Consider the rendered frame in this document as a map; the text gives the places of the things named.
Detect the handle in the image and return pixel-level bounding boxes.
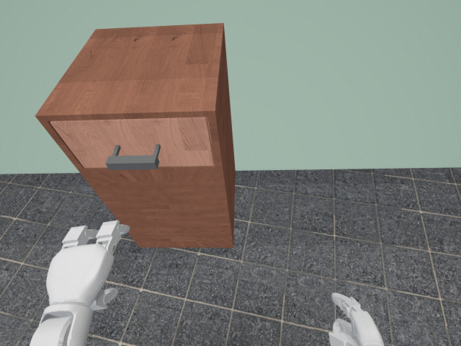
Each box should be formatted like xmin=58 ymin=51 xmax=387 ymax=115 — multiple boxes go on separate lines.
xmin=106 ymin=144 xmax=161 ymax=170

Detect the right robot hand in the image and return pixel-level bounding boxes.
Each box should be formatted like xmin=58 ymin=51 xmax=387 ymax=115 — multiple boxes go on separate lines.
xmin=328 ymin=293 xmax=384 ymax=346

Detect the left robot hand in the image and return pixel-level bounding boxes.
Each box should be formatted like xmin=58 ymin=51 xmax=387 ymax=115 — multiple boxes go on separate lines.
xmin=46 ymin=221 xmax=130 ymax=311

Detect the cabinet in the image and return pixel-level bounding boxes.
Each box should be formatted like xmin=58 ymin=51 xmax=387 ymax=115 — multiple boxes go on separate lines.
xmin=35 ymin=23 xmax=236 ymax=248

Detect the left robot forearm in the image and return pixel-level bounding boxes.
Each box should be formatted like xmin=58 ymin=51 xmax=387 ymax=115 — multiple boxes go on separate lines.
xmin=30 ymin=302 xmax=94 ymax=346

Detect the drawer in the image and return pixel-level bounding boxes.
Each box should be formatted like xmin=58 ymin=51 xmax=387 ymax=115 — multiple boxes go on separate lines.
xmin=50 ymin=117 xmax=215 ymax=168

